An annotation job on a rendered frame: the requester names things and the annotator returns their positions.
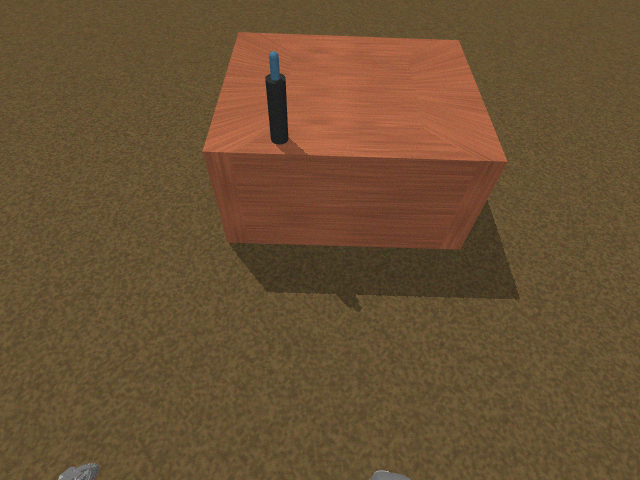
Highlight left robot hand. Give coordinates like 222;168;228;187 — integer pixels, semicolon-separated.
58;463;99;480

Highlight bottle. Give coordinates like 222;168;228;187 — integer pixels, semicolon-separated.
265;51;288;144

